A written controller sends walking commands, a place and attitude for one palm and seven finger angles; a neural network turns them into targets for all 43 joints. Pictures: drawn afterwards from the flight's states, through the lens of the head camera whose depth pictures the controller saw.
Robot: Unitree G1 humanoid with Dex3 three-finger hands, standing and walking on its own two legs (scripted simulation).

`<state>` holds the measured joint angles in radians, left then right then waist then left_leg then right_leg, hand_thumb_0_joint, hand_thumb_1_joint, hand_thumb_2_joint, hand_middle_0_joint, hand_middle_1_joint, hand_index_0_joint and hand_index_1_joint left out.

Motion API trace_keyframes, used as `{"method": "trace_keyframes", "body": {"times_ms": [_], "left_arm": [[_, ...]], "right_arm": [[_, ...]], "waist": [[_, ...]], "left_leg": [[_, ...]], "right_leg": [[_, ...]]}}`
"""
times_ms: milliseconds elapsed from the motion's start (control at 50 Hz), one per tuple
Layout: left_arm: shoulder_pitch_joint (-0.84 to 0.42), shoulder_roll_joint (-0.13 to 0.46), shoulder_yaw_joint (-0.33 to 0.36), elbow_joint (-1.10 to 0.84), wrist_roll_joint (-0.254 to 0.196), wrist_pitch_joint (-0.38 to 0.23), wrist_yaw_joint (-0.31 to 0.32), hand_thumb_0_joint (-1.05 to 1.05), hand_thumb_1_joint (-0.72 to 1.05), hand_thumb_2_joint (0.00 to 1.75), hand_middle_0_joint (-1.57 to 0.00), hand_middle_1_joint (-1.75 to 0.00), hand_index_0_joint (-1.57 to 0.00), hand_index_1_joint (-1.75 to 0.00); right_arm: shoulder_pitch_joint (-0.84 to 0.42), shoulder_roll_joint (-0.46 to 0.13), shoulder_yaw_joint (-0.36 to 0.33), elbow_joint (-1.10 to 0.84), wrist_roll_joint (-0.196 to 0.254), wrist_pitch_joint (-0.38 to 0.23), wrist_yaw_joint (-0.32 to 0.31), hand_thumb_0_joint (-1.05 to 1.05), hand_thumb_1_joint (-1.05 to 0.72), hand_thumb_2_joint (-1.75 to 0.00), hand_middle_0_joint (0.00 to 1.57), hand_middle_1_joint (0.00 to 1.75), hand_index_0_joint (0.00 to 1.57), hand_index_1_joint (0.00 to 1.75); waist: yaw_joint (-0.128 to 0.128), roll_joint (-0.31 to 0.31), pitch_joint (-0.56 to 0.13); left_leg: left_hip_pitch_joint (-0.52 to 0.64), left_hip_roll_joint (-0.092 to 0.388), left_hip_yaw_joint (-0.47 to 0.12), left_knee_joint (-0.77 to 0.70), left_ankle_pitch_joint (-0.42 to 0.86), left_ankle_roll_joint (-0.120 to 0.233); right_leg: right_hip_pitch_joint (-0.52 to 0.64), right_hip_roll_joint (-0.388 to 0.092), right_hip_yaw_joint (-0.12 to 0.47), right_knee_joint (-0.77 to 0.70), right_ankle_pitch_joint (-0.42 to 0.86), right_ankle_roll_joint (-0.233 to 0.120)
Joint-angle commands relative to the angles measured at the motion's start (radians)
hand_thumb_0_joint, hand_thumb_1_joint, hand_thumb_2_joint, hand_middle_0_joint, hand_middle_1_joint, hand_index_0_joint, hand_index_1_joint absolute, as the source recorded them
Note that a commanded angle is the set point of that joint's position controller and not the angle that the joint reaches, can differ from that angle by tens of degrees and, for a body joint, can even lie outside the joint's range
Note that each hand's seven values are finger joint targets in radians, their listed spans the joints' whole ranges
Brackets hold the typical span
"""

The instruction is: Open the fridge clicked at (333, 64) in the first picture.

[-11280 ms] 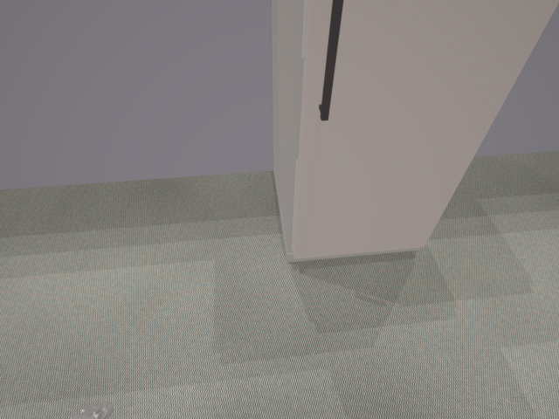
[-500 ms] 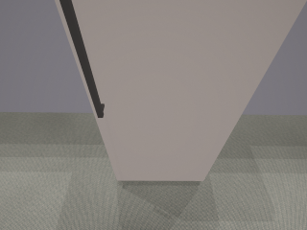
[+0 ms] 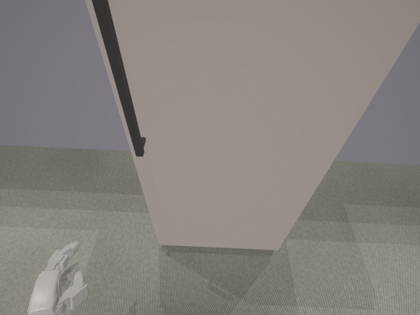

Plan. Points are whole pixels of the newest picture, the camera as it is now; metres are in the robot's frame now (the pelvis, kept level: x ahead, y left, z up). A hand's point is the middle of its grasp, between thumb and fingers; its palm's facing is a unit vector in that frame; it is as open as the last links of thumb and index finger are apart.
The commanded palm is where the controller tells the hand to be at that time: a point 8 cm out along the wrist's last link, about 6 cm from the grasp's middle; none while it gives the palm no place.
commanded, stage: raise the hand to about handle height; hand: left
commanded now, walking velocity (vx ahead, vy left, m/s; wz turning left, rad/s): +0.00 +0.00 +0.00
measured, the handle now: (125, 84) +0.48 +0.20 +0.19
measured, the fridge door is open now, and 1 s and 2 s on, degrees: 0 0 0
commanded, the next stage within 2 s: move the hooked fingers beside the handle in 1.98 s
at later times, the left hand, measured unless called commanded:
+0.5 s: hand (74, 272) +0.18 +0.25 +0.02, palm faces +0.05 -1.00 -0.07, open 9.8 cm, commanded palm +0.15 +0.30 +0.03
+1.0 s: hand (49, 228) +0.22 +0.27 +0.10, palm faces +0.08 -0.99 -0.07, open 12.7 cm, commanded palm +0.19 +0.32 +0.11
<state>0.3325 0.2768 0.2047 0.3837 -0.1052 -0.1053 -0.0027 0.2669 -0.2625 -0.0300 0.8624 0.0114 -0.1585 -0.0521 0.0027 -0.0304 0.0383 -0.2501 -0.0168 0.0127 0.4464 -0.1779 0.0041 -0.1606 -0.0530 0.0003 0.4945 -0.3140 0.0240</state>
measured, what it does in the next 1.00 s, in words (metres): stands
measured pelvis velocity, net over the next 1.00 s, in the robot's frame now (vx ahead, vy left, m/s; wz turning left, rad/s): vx -0.02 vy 0.00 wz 0.01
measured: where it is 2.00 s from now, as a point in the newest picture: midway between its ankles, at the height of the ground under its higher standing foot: outside the picture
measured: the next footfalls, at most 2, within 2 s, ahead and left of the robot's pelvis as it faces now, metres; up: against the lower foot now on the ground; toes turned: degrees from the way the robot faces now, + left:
none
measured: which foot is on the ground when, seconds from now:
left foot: down 0.00-1.00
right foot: down 0.00-1.00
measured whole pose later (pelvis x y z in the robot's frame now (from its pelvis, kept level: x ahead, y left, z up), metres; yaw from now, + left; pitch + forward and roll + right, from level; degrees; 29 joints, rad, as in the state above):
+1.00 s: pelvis -0.02 +0.00 -0.02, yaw +1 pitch +2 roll -2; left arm 0.17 0.39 0.41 0.01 -0.38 -0.08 -0.40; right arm 0.25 -0.24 0.06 0.62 0.06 -0.31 -0.13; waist 0.04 0.03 -0.06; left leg -0.48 0.02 -0.03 0.74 -0.30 0.01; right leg -0.34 -0.02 -0.03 0.69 -0.39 0.03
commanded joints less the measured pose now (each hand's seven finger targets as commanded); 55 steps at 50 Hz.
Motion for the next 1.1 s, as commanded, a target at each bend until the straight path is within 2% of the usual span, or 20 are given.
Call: {"method": "trace_keyframes", "body": {"times_ms": [0,40,80,100,120,140,160,180,220,260,300,320,400,500,620,680,840,900,1000,1080], "left_arm": [[0.177,0.006,0.104,-0.114,-0.123,-0.277,-0.133,0.00,0.74,0.83,-0.21,-0.40,-0.21,-0.40],[0.215,0.002,0.120,-0.031,-0.183,-0.428,-0.272,0.00,0.69,0.81,-0.22,-0.43,-0.22,-0.43],[0.152,0.095,0.191,-0.049,-0.246,-0.529,-0.422,0.00,0.64,0.79,-0.22,-0.47,-0.22,-0.47],[0.135,0.179,0.263,-0.046,-0.269,-0.522,-0.478,0.00,0.62,0.78,-0.22,-0.48,-0.22,-0.48],[0.082,0.234,0.293,-0.139,-0.298,-0.493,-0.516,0.00,0.60,0.77,-0.22,-0.50,-0.22,-0.50],[0.051,0.266,0.323,-0.179,-0.328,-0.454,-0.535,0.00,0.57,0.76,-0.22,-0.51,-0.22,-0.51],[0.001,0.272,0.326,-0.264,-0.352,-0.424,-0.539,0.00,0.55,0.75,-0.22,-0.53,-0.22,-0.53],[-0.032,0.289,0.347,-0.341,-0.365,-0.403,-0.529,0.00,0.53,0.74,-0.23,-0.54,-0.23,-0.54],[-0.129,0.293,0.321,-0.509,-0.352,-0.393,-0.493,0.00,0.48,0.72,-0.23,-0.57,-0.23,-0.57],[-0.152,0.269,0.285,-0.571,-0.326,-0.391,-0.461,0.00,0.43,0.70,-0.23,-0.60,-0.23,-0.60],[-0.213,0.264,0.252,-0.561,-0.311,-0.371,-0.457,0.00,0.39,0.68,-0.24,-0.63,-0.24,-0.63],[-0.220,0.277,0.254,-0.527,-0.308,-0.353,-0.464,0.00,0.36,0.67,-0.24,-0.64,-0.24,-0.64],[-0.214,0.336,0.284,-0.460,-0.316,-0.258,-0.503,0.00,0.27,0.63,-0.25,-0.70,-0.25,-0.70],[-0.118,0.357,0.371,-0.418,-0.357,-0.176,-0.489,0.00,0.15,0.58,-0.25,-0.78,-0.25,-0.78],[-0.110,0.309,0.330,-0.479,-0.351,-0.151,-0.452,0.00,0.01,0.52,-0.26,-0.87,-0.26,-0.87],[-0.132,0.310,0.318,-0.527,-0.338,-0.140,-0.432,0.00,-0.06,0.49,-0.27,-0.92,-0.27,-0.92],[-0.272,0.335,0.304,-0.608,-0.303,-0.087,-0.389,0.00,-0.24,0.41,-0.28,-1.03,-0.28,-1.03],[-0.308,0.359,0.322,-0.576,-0.299,-0.048,-0.386,0.00,-0.31,0.38,-0.29,-1.08,-0.29,-1.08],[-0.408,0.361,0.298,-0.582,-0.288,0.017,-0.398,0.00,-0.43,0.33,-0.29,-1.15,-0.29,-1.15],[-0.451,0.377,0.312,-0.568,-0.283,0.062,-0.397,0.00,-0.50,0.30,-0.30,-1.20,-0.30,-1.20]], "right_arm": [[-0.112,-0.118,-0.069,-0.250,0.004,-0.115,0.009,0.00,-0.90,-0.90,0.20,0.30,0.20,0.30],[-0.151,-0.116,-0.070,-0.282,0.013,-0.135,0.025,0.00,-0.90,-0.90,0.20,0.30,0.20,0.30],[-0.163,-0.132,-0.069,-0.343,0.027,-0.166,0.030,0.00,-0.90,-0.90,0.20,0.30,0.20,0.30],[-0.153,-0.143,-0.068,-0.371,0.032,-0.174,0.028,0.00,-0.90,-0.90,0.20,0.30,0.20,0.30],[-0.153,-0.153,-0.068,-0.420,0.030,-0.177,0.019,0.00,-0.90,-0.90,0.20,0.30,0.20,0.30],[-0.151,-0.145,-0.062,-0.451,0.037,-0.179,0.007,0.00,-0.90,-0.90,0.20,0.30,0.20,0.30],[-0.139,-0.140,-0.052,-0.476,0.038,-0.180,-0.009,0.00,-0.90,-0.90,0.20,0.30,0.20,0.30],[-0.117,-0.133,-0.049,-0.479,0.034,-0.179,-0.021,0.00,-0.90,-0.90,0.20,0.30,0.20,0.30],[-0.093,-0.121,-0.037,-0.468,0.026,-0.183,-0.034,0.00,-0.90,-0.90,0.20,0.30,0.20,0.30],[-0.079,-0.114,-0.029,-0.438,0.021,-0.190,-0.049,0.00,-0.90,-0.90,0.20,0.30,0.20,0.30],[-0.064,-0.119,-0.019,-0.407,0.018,-0.197,-0.067,0.00,-0.90,-0.90,0.20,0.30,0.20,0.30],[-0.064,-0.122,-0.017,-0.393,0.023,-0.200,-0.075,0.00,-0.90,-0.90,0.20,0.30,0.20,0.30],[-0.075,-0.129,-0.003,-0.386,0.031,-0.213,-0.097,0.00,-0.90,-0.90,0.20,0.30,0.20,0.30],[-0.091,-0.114,0.000,-0.400,0.035,-0.214,-0.081,0.00,-0.90,-0.90,0.20,0.30,0.20,0.30],[-0.077,-0.118,-0.003,-0.420,0.041,-0.218,-0.062,0.00,-0.90,-0.90,0.20,0.30,0.20,0.30],[-0.075,-0.119,-0.001,-0.423,0.044,-0.223,-0.063,0.00,-0.90,-0.90,0.20,0.30,0.20,0.30],[-0.085,-0.117,0.020,-0.407,0.049,-0.219,-0.078,0.00,-0.90,-0.90,0.20,0.30,0.20,0.30],[-0.089,-0.118,0.029,-0.401,0.049,-0.215,-0.084,0.00,-0.90,-0.90,0.20,0.30,0.20,0.30],[-0.114,-0.109,0.045,-0.404,0.056,-0.208,-0.089,0.00,-0.90,-0.90,0.20,0.30,0.20,0.30],[-0.125,-0.108,0.052,-0.402,0.059,-0.203,-0.091,0.00,-0.90,-0.90,0.20,0.30,0.20,0.30]], "waist": [[0.014,-0.019,-0.016],[0.041,-0.138,-0.057],[0.048,-0.088,-0.148],[0.066,-0.007,-0.180],[0.073,0.010,-0.273],[0.075,0.021,-0.303],[0.068,0.050,-0.320],[0.060,0.030,-0.359],[0.032,0.087,-0.384],[0.002,0.122,-0.334],[-0.031,0.081,-0.275],[-0.036,0.096,-0.243],[-0.007,0.144,-0.243],[0.043,0.088,-0.291],[0.040,0.067,-0.277],[0.038,0.100,-0.278],[0.030,0.163,-0.242],[0.039,0.134,-0.217],[0.039,0.178,-0.206],[0.038,0.141,-0.209]], "left_leg": [[-0.105,0.014,-0.025,0.163,0.049,-0.024],[-0.290,0.018,-0.017,0.294,-0.071,-0.031],[-0.387,0.010,-0.013,0.389,-0.150,-0.026],[-0.395,0.009,-0.009,0.409,-0.152,-0.018],[-0.384,0.007,-0.005,0.414,-0.169,-0.006],[-0.395,0.006,0.001,0.419,-0.236,0.000],[-0.380,0.006,-0.001,0.435,-0.213,0.011],[-0.360,0.012,-0.005,0.450,-0.158,0.020],[-0.328,0.026,-0.021,0.462,-0.141,0.025],[-0.308,0.033,-0.034,0.466,-0.108,0.030],[-0.327,0.040,-0.044,0.476,-0.109,0.034],[-0.338,0.041,-0.043,0.472,-0.131,0.031],[-0.316,0.039,-0.048,0.430,-0.131,0.031],[-0.267,0.035,-0.052,0.371,-0.037,0.024],[-0.188,0.028,-0.042,0.293,-0.009,0.025],[-0.139,0.030,-0.046,0.254,-0.018,0.024],[-0.050,0.035,-0.065,0.163,-0.059,0.016],[-0.040,0.035,-0.075,0.133,-0.072,0.014],[0.015,0.033,-0.075,0.092,-0.077,0.012],[0.045,0.033,-0.079,0.066,-0.069,0.013]], "right_leg": [[-0.351,0.077,-0.138,0.104,0.073,-0.038],[-0.505,0.077,-0.118,0.243,-0.036,-0.040],[-0.558,0.058,-0.062,0.309,-0.125,-0.047],[-0.544,0.050,-0.031,0.322,-0.135,-0.056],[-0.525,0.050,-0.021,0.325,-0.167,-0.047],[-0.526,0.045,0.015,0.293,-0.272,-0.036],[-0.514,0.046,0.037,0.278,-0.266,-0.030],[-0.479,0.051,0.042,0.279,-0.209,-0.023],[-0.493,0.065,0.043,0.289,-0.171,-0.023],[-0.507,0.074,0.030,0.294,-0.095,-0.028],[-0.523,0.081,0.030,0.282,-0.076,-0.026],[-0.533,0.076,0.041,0.262,-0.101,-0.023],[-0.470,0.066,0.054,0.208,-0.131,-0.025],[-0.352,0.061,0.031,0.185,0.002,-0.016],[-0.345,0.080,-0.030,0.173,0.073,-0.015],[-0.344,0.084,-0.056,0.166,0.062,-0.019],[-0.301,0.088,-0.077,0.114,0.024,-0.030],[-0.269,0.089,-0.079,0.083,0.023,-0.032],[-0.233,0.088,-0.078,0.043,0.031,-0.035],[-0.214,0.086,-0.081,0.015,0.041,-0.031]]}}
